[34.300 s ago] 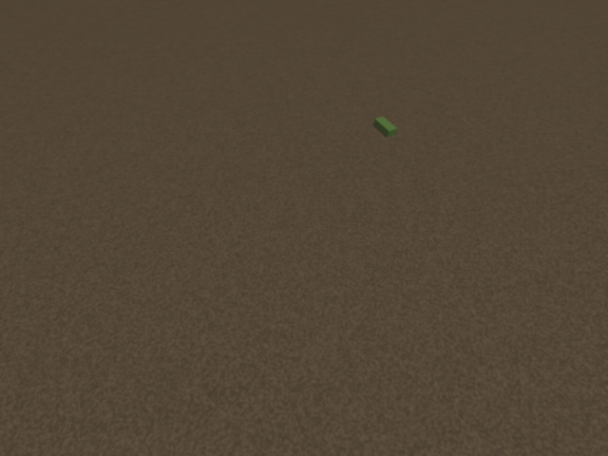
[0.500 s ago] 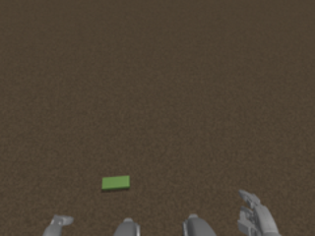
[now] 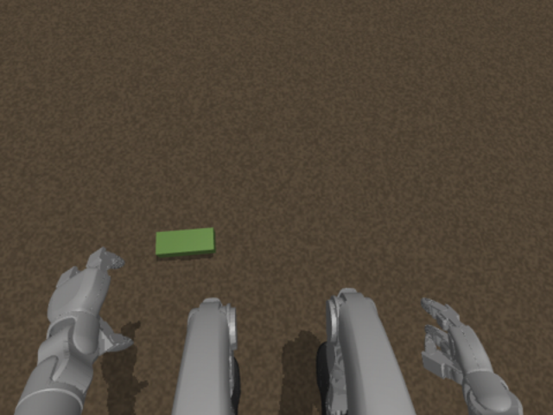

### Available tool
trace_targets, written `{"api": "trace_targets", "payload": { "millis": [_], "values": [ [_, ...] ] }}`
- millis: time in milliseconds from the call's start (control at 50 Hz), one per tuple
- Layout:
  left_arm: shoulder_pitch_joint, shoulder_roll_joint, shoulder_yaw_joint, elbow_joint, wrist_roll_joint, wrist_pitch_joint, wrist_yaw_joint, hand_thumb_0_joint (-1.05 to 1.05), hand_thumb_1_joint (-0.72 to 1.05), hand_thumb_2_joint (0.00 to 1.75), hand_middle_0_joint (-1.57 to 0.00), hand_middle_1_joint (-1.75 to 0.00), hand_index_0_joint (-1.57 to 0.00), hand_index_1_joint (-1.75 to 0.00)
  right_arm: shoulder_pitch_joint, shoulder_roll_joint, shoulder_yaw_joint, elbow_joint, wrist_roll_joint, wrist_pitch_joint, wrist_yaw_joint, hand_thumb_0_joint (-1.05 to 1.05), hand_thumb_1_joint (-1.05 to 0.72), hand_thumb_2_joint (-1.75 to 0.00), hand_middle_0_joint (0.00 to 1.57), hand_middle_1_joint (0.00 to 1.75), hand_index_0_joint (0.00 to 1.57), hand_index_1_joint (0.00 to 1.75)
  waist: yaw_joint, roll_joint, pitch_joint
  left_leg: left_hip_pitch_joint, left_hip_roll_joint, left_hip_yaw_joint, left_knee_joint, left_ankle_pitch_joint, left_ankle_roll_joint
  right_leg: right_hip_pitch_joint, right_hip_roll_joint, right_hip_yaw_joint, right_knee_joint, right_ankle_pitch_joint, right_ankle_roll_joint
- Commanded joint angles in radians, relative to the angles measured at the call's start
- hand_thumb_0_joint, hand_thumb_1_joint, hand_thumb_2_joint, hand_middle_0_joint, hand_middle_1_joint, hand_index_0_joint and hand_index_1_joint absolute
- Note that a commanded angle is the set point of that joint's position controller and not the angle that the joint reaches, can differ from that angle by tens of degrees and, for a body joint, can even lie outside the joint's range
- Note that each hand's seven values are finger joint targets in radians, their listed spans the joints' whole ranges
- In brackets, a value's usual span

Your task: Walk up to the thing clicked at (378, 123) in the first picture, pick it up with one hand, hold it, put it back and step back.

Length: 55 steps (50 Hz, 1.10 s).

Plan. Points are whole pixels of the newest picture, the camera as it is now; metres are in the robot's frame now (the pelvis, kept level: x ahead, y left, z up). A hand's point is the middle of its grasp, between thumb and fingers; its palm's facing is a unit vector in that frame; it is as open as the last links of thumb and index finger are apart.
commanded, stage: rise first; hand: left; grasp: from above
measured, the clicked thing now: (186, 242) +0.48 +0.23 -0.48
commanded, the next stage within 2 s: none
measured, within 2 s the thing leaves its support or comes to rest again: neither
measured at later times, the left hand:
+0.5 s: hand (135, 270) +0.37 +0.29 -0.28, palm faces -0.48 -0.09 -0.87, open 14.1 cm
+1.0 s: hand (150, 257) +0.41 +0.28 -0.34, palm faces -0.46 -0.02 -0.89, open 14.0 cm
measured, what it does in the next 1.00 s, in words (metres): lowers itself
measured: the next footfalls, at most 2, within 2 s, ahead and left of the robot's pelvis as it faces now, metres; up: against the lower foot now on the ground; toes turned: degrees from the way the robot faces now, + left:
none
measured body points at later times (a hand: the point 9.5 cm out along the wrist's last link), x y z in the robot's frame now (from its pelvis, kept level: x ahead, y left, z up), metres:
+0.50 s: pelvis -0.04 +0.01 -0.12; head +0.18 +0.05 +0.27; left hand +0.39 +0.29 -0.23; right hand +0.04 -0.28 -0.24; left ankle +0.05 +0.13 -0.47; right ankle +0.07 -0.13 -0.47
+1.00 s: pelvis -0.03 +0.01 -0.17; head +0.21 +0.06 +0.22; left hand +0.43 +0.28 -0.29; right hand +0.04 -0.28 -0.28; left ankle +0.05 +0.13 -0.47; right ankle +0.07 -0.13 -0.47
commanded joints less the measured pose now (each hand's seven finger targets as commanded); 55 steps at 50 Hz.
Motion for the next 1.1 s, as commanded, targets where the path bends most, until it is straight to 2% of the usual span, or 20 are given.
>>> {"api": "trace_targets", "payload": {
  "millis": [0,40,80,140,200,260,320,340,360,380,420,480,500,560,620,680,740,860,940,1080],
  "values": [
    [-0.232,0.281,0.083,-0.023,0.086,-0.064,0.041,0.0,-0.54,1.01,-0.11,-1.02,-0.1,-1.02,0.122,-0.166,-0.071,-0.051,-0.003,-0.02,0.001,0.0,-0.9,-0.9,0.2,0.3,0.2,0.3,-0.008,0.035,-0.562,0.212,-0.037,0.053,-0.122,0.25,0.034,0.275,0.04,-0.01,-0.141,0.221,-0.04],
    [-0.345,0.325,0.086,-0.02,0.119,-0.093,0.047,0.0,-0.52,1.01,-0.09,-1.03,-0.09,-1.04,0.129,-0.172,-0.075,-0.046,-0.008,-0.014,0.004,0.0,-0.88,-0.9,0.2,0.3,0.2,0.3,-0.015,0.038,-0.602,0.189,-0.036,0.05,-0.082,0.226,0.036,0.234,0.041,-0.016,-0.106,0.193,-0.04],
    [-0.382,0.355,0.09,0.063,0.151,-0.117,0.057,0.0,-0.51,1.02,-0.07,-1.04,-0.07,-1.04,0.14,-0.176,-0.074,-0.026,-0.014,-0.004,0.005,0.0,-0.86,-0.89,0.2,0.3,0.2,0.3,-0.018,0.033,-0.563,0.13,-0.039,0.056,-0.053,0.17,0.04,0.194,0.042,-0.019,-0.092,0.13,-0.038],
    [-0.468,0.389,0.091,0.079,0.2,-0.146,0.077,0.0,-0.53,1.04,-0.06,-1.04,-0.06,-1.05,0.154,-0.18,-0.077,-0.019,-0.023,0.016,0.007,0.0,-0.87,-0.89,0.2,0.3,0.2,0.3,-0.021,0.053,-0.618,0.119,-0.04,0.058,-0.022,0.146,0.039,0.167,0.046,-0.027,-0.058,0.095,-0.041],
    [-0.49,0.404,0.087,0.188,0.248,-0.154,0.097,0.0,-0.54,1.04,-0.05,-1.05,-0.06,-1.05,0.191,-0.184,-0.07,0.02,-0.031,0.038,0.013,0.0,-0.88,-0.9,0.2,0.3,0.2,0.3,-0.037,0.059,-0.584,0.072,-0.044,0.049,0.006,0.122,0.041,0.106,0.047,-0.047,-0.011,0.077,-0.043],
    [-0.577,0.445,0.09,0.187,0.29,-0.172,0.121,0.0,-0.56,1.05,-0.05,-1.03,-0.05,-1.03,0.191,-0.181,-0.066,0.018,-0.039,0.064,0.021,0.0,-0.89,-0.9,0.2,0.3,0.2,0.3,-0.045,0.086,-0.594,0.057,-0.047,0.048,0.033,0.121,0.044,0.076,0.047,-0.056,0.025,0.074,-0.045],
    [-0.622,0.448,0.074,0.264,0.33,-0.182,0.141,0.0,-0.56,1.04,-0.05,-1.01,-0.05,-1.01,0.21,-0.192,-0.063,0.041,-0.05,0.083,0.026,0.0,-0.89,-0.9,0.2,0.3,0.2,0.3,-0.074,0.113,-0.546,0.037,-0.047,0.036,0.057,0.083,0.044,-0.003,0.046,-0.069,0.06,0.051,-0.048],
    [-0.67,0.48,0.087,0.228,0.342,-0.191,0.153,0.0,-0.55,1.04,-0.05,-1.0,-0.05,-1.0,0.191,-0.196,-0.06,0.027,-0.052,0.086,0.027,0.0,-0.89,-0.9,0.2,0.3,0.2,0.3,-0.064,0.126,-0.556,0.047,-0.045,0.027,0.058,0.079,0.043,-0.028,0.046,-0.074,0.074,0.049,-0.05],
    [-0.649,0.479,0.083,0.299,0.363,-0.19,0.158,0.0,-0.55,1.04,-0.05,-1.0,-0.05,-1.0,0.208,-0.194,-0.057,0.054,-0.058,0.092,0.028,0.0,-0.89,-0.9,0.2,0.3,0.2,0.3,-0.071,0.137,-0.534,0.038,-0.046,0.03,0.068,0.072,0.042,-0.046,0.046,-0.074,0.083,0.043,-0.051],
    [-0.697,0.46,0.066,0.276,0.373,-0.198,0.163,0.0,-0.55,1.04,-0.05,-0.99,-0.05,-1.0,0.208,-0.198,-0.054,0.043,-0.06,0.093,0.033,0.0,-0.89,-0.9,0.2,0.3,0.2,0.3,-0.083,0.156,-0.537,0.044,-0.045,0.02,0.071,0.071,0.04,-0.082,0.045,-0.082,0.099,0.05,-0.053],
    [-0.716,0.459,0.052,0.301,0.4,-0.205,0.18,0.0,-0.55,1.04,-0.05,-0.99,-0.05,-0.99,0.202,-0.199,-0.048,0.052,-0.067,0.098,0.038,0.0,-0.89,-0.9,0.2,0.3,0.2,0.3,-0.085,0.189,-0.531,0.056,-0.045,0.015,0.083,0.084,0.036,-0.108,0.044,-0.089,0.125,0.067,-0.056],
    [-0.756,0.466,0.051,0.351,0.442,-0.214,0.204,0.0,-0.56,1.05,-0.05,-0.98,-0.05,-0.99,0.22,-0.212,-0.044,0.065,-0.075,0.101,0.045,0.0,-0.89,-0.9,0.2,0.3,0.2,0.3,-0.102,0.204,-0.524,0.043,-0.046,0.006,0.097,0.102,0.033,-0.149,0.042,-0.099,0.158,0.088,-0.056],
    [-0.747,0.475,0.054,0.37,0.45,-0.214,0.212,0.0,-0.56,1.04,-0.06,-0.99,-0.05,-0.99,0.221,-0.205,-0.04,0.07,-0.078,0.103,0.048,0.0,-0.89,-0.9,0.2,0.3,0.2,0.3,-0.092,0.217,-0.526,0.05,-0.047,0.008,0.101,0.11,0.032,-0.145,0.044,-0.1,0.165,0.091,-0.058],
    [-0.794,0.475,0.044,0.416,0.483,-0.218,0.231,0.0,-0.56,1.04,-0.06,-0.98,-0.05,-0.98,0.22,-0.214,-0.037,0.077,-0.089,0.106,0.054,0.0,-0.89,-0.9,0.2,0.3,0.2,0.3,-0.117,0.22,-0.521,0.05,-0.043,0.0,0.124,0.133,0.029,-0.184,0.042,-0.105,0.195,0.113,-0.058],
    [-0.824,0.491,0.044,0.442,0.512,-0.225,0.253,0.0,-0.55,1.03,-0.06,-0.98,-0.06,-0.98,0.223,-0.214,-0.034,0.077,-0.099,0.108,0.059,0.0,-0.89,-0.9,0.2,0.3,0.2,0.3,-0.124,0.202,-0.522,0.007,-0.05,0.016,0.155,0.116,0.039,-0.176,0.045,-0.105,0.193,0.104,-0.056],
    [-0.84,0.489,0.048,0.472,0.528,-0.224,0.269,0.0,-0.54,1.02,-0.07,-0.98,-0.07,-0.98,0.226,-0.217,-0.033,0.082,-0.112,0.107,0.064,0.0,-0.89,-0.9,0.2,0.3,0.2,0.3,-0.129,0.208,-0.537,0.012,-0.05,0.019,0.176,0.136,0.039,-0.186,0.044,-0.104,0.207,0.122,-0.052],
    [-0.869,0.48,0.041,0.493,0.53,-0.222,0.283,0.0,-0.53,1.01,-0.07,-0.98,-0.07,-0.98,0.229,-0.213,-0.029,0.089,-0.12,0.103,0.071,0.0,-0.89,-0.9,0.2,0.3,0.2,0.3,-0.14,0.228,-0.533,0.019,-0.048,0.013,0.185,0.146,0.037,-0.21,0.044,-0.11,0.228,0.129,-0.053],
    [-0.916,0.5,0.06,0.532,0.536,-0.202,0.319,0.0,-0.52,0.99,-0.07,-0.99,-0.08,-0.99,0.245,-0.217,-0.021,0.099,-0.13,0.098,0.077,0.0,-0.9,-0.9,0.2,0.3,0.2,0.3,-0.152,0.221,-0.552,-0.017,-0.047,0.027,0.232,0.179,0.044,-0.199,0.046,-0.107,0.248,0.167,-0.05],
    [-0.919,0.51,0.063,0.543,0.536,-0.196,0.316,0.0,-0.52,0.99,-0.07,-1.0,-0.08,-0.99,0.248,-0.209,-0.015,0.103,-0.138,0.097,0.079,0.0,-0.9,-0.9,0.2,0.3,0.2,0.3,-0.151,0.205,-0.567,-0.051,-0.052,0.038,0.251,0.17,0.05,-0.169,0.048,-0.101,0.25,0.16,-0.049],
    [-0.912,0.505,0.062,0.577,0.532,-0.191,0.314,0.0,-0.51,0.99,-0.07,-1.01,-0.08,-0.99,0.264,-0.209,-0.005,0.107,-0.148,0.099,0.087,0.0,-0.9,-0.9,0.2,0.3,0.2,0.3,-0.17,0.208,-0.554,-0.06,-0.051,0.035,0.271,0.204,0.049,-0.167,0.047,-0.105,0.27,0.193,-0.048]
  ]
}}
